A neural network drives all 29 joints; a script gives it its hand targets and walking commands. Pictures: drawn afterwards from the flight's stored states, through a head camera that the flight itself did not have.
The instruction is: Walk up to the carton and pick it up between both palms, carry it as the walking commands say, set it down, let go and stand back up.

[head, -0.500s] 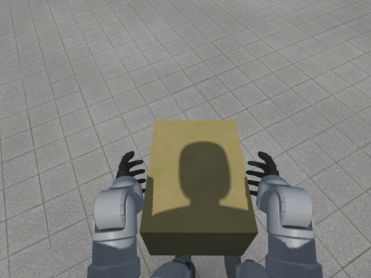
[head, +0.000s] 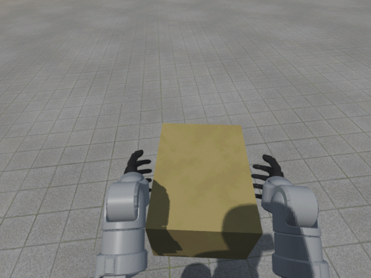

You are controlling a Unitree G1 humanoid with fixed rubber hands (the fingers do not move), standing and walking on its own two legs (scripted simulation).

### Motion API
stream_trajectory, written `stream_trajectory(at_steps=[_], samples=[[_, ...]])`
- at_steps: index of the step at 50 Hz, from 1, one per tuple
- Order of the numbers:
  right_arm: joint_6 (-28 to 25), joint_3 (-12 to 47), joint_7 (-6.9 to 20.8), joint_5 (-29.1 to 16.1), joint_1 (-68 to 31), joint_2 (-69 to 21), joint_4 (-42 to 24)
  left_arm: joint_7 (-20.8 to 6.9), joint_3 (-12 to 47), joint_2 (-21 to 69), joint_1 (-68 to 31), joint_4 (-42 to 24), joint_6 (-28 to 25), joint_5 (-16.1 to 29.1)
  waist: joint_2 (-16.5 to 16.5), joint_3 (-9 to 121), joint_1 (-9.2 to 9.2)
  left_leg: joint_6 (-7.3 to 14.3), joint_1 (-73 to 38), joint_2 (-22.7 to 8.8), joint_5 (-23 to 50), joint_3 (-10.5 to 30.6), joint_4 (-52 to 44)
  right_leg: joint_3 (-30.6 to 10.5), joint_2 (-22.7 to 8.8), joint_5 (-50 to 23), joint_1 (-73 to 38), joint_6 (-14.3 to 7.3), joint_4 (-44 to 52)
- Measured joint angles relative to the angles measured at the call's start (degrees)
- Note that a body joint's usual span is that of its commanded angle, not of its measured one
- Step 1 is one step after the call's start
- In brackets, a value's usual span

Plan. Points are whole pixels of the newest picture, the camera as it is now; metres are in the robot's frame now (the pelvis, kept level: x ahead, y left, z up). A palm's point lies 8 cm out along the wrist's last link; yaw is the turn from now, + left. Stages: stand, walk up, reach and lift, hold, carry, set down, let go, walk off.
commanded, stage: carry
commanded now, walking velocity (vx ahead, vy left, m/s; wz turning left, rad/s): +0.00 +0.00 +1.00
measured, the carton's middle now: (200, 185) +0.36 -0.04 +0.01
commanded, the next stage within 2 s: none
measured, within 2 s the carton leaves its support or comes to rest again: neither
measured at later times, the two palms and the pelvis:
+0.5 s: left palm (32, 213) +0.26 +0.28 +0.11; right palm (173, 160) +0.37 +0.02 +0.10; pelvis +0.03 +0.03 +0.02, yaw +23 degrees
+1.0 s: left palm out of the picture +0.18 +0.41 +0.07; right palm (108, 187) +0.34 +0.18 +0.06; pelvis +0.01 +0.12 +0.01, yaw +34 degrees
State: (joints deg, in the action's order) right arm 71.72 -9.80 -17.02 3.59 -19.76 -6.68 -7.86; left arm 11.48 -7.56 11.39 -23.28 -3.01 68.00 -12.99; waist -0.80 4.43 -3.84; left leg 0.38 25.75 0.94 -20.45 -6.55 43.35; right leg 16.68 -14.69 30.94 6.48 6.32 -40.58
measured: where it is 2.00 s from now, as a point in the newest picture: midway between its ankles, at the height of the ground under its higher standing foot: outside the picture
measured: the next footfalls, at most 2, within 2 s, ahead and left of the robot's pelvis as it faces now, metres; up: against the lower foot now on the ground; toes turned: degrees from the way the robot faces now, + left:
left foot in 0.02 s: +0.09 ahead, +0.11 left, +0.00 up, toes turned +6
right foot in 0.48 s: +0.05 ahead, -0.10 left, +0.00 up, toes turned +22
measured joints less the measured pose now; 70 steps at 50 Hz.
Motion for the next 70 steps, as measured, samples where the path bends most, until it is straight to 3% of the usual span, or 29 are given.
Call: stream_trajectory(at_steps=[2,5,7,11,14,19,22,24,26,28,31,35,40,41,43,46,49,52,54,55,57,60,62,65,70], samples=[[-0.23,0.94,0.0,-0.05,-1.37,-0.14,2.59,0.3,-1.02,-0.45,0.93,-0.51,0.22,0.22,-0.15,-1.12,0.35,2.49,-1.01,1.61,4.58,-0.46,-1.08,-1.58,-3.03,-1.39,3.43,1.95,-9.85],[-1.49,1.15,-0.44,1.13,-1.91,-2.32,4.6,1.73,-2.46,-0.96,2.42,-1.95,0.23,1.64,1.2,-4.95,1.71,4.76,0.71,2.67,2.07,1.87,1.54,-10.36,1.54,7.75,12.36,3.16,-24.03],[-2.03,0.73,-0.42,2.02,-0.91,-3.51,4.11,3.27,-2.71,-1.03,2.55,-2.01,0.21,3.13,1.42,-7.55,3.31,4.35,0.75,3.92,4.16,4.09,-1.29,-13.13,4.23,8.83,16.99,3.17,-25.76],[-1.68,0.08,1.39,2.58,-0.38,-3.5,-0.68,6.12,-1.41,-1.2,3.14,-5.95,0.07,7.35,3.84,-12.16,6.08,5.07,0.96,5.52,8.74,8.84,-6.86,-14.32,7.84,1.46,22.69,2.34,-19.8],[-2.34,-0.07,3.09,3.08,-0.49,-3.53,-4.92,6.45,-1.09,-1.08,2.89,-9.77,-0.82,8.88,4.79,-13.3,7.11,4.74,0.97,6.4,11.17,12.1,-10.18,-14.74,10.06,-2.28,23.79,1.73,-14.6],[-3.2,-0.48,6.05,4.56,0.43,-3.25,-9.85,5.85,0.45,-0.84,2.27,-13.15,-1.46,8.99,4.53,-10.47,6.93,4.03,0.07,8.11,13.38,17.77,-14.33,-15.8,14.14,-5.41,18.86,0.76,-4.17],[-2.91,-0.29,5.77,4.82,1.18,-3.03,-10.37,4.81,1.26,-0.89,2.38,-12.34,-1.57,7.95,4.43,-6.86,6.15,3.62,-0.65,9.32,13.63,20.66,-15.45,-15.67,15.71,-6.69,12.87,-0.22,5.12],[-2.16,0.04,4.68,4.6,1.36,-2.95,-9.94,4.21,1.31,-0.91,2.44,-11.18,-1.35,7.21,3.76,-3.87,6.45,3.31,0.25,10.75,11.76,20.73,-12.32,-15.23,15.0,-13.92,7.6,-2.65,12.93],[-2.06,0.2,4.07,4.29,1.72,-2.81,-8.12,3.75,1.31,-1.08,3.04,-9.31,-1.51,6.73,4.46,-2.01,5.93,1.53,2.7,9.32,3.31,16.48,-3.26,-14.35,15.25,-10.94,5.7,-5.47,12.89],[-1.93,0.3,4.74,4.27,3.71,-2.24,-5.58,3.52,1.53,-1.16,3.29,-6.18,-0.55,6.34,2.8,-0.07,3.91,0.14,4.78,7.92,-2.53,11.46,5.38,-12.48,13.31,-8.17,3.57,-5.92,11.73],[-0.92,0.49,3.03,2.72,5.52,-1.8,-3.27,3.4,2.28,-1.31,3.54,-2.83,0.97,5.35,0.18,1.53,2.32,-0.75,6.47,4.4,-2.79,6.93,11.13,-10.55,9.74,-5.68,1.27,-5.1,10.26],[0.4,0.78,-1.42,0.48,3.86,-1.86,-2.52,1.87,1.5,-1.24,3.34,-1.45,0.48,3.96,0.48,0.06,1.18,-1.23,5.69,0.72,1.35,5.51,7.05,-9.52,5.83,-3.13,0.05,-2.68,7.52],[-0.5,1.19,-0.42,-0.29,2.01,-0.96,-0.61,2.76,0.44,-1.13,2.85,-2.38,0.39,4.06,0.89,-3.15,0.94,-0.35,-0.96,-0.14,8.9,2.46,-6.2,-9.79,1.22,-1.7,2.46,0.96,-2.62],[-0.98,1.35,-0.48,-0.19,1.36,-1.4,0.15,2.82,-0.42,-1.2,2.92,-2.78,0.24,4.14,0.8,-4.25,1.17,0.36,-0.89,0.22,7.58,2.09,-5.6,-11.25,1.02,-4.12,5.11,1.43,-7.91],[-1.32,1.72,-1.57,0.47,-0.02,-2.85,0.96,3.13,-1.71,-1.36,3.48,-4.09,0.06,4.23,2.19,-6.84,2.37,1.6,-0.68,-0.92,6.07,1.91,-4.47,-13.43,4.24,3.36,11.14,1.0,-19.43],[-1.25,1.98,-1.88,1.45,-0.43,-3.59,-0.64,4.51,-1.99,-1.33,3.31,-5.84,0.02,5.71,2.56,-9.46,3.98,2.46,-0.67,-0.79,8.06,2.08,-7.6,-12.43,7.7,7.26,17.87,0.05,-24.51],[-1.34,0.03,0.3,2.49,-1.15,-3.74,-4.35,5.97,-1.08,-0.89,2.15,-8.32,-0.37,7.42,2.68,-11.26,5.12,3.0,0.71,0.31,10.5,2.9,-9.93,-9.94,9.92,3.49,21.07,-1.12,-18.41],[-2.12,-0.89,2.15,3.18,-2.03,-4.1,-6.75,5.47,-0.98,-0.69,1.68,-10.99,-1.01,7.51,2.54,-12.12,5.83,3.61,1.98,1.9,11.5,2.04,-10.03,-9.21,10.62,-1.68,20.74,-2.72,-9.54],[-2.75,-0.68,3.48,3.82,-1.41,-3.85,-7.58,5.02,-0.57,-0.72,1.88,-11.65,-1.35,7.45,3.58,-11.59,5.94,3.98,3.3,2.62,10.93,1.7,-7.97,-8.59,10.66,-12.04,18.06,-5.1,-0.65],[-3.14,-0.66,4.28,4.08,-0.63,-3.53,-7.71,4.9,-0.12,-0.76,2.09,-11.32,-1.59,7.51,4.97,-11.63,5.78,3.51,4.07,2.11,7.73,1.94,-5.14,-8.1,11.06,-14.19,17.53,-6.83,0.11],[-3.09,-0.2,5.43,4.06,2.1,-2.71,-7.95,4.38,0.74,-0.93,2.54,-9.96,-0.99,7.54,5.14,-10.89,4.86,2.09,6.81,2.84,-2.35,4.41,6.36,-7.46,10.31,-13.6,16.49,-8.25,1.22],[-0.51,1.62,1.52,1.76,4.4,-2.08,-8.63,1.47,0.59,-1.33,3.71,-7.82,0.32,6.46,2.48,-8.64,3.27,-0.41,8.85,2.65,-4.45,8.13,19.89,-7.62,7.85,-14.46,15.19,-7.49,4.76],[0.71,2.47,-1.44,0.45,3.81,-2.24,-9.1,0.33,0.09,-1.48,4.21,-7.93,0.39,6.0,1.08,-7.45,2.25,-1.92,8.2,1.04,-3.81,9.77,21.74,-8.27,6.37,-16.41,15.12,-6.47,7.0],[0.3,1.62,-2.14,0.21,1.81,-2.79,-8.83,0.92,-0.23,-1.19,3.26,-8.76,0.14,5.52,-0.19,-6.2,1.0,-3.62,5.01,-1.31,-4.84,10.0,15.45,-9.06,3.76,-18.96,15.68,-4.86,9.01],[-1.98,-0.49,0.82,1.82,0.05,-3.31,-5.41,1.72,-0.69,-0.35,0.89,-7.4,0.23,3.04,-0.18,-3.68,0.55,-4.26,-4.54,-3.31,-1.67,6.72,-4.5,-10.11,0.73,-22.46,16.76,-1.17,10.81]])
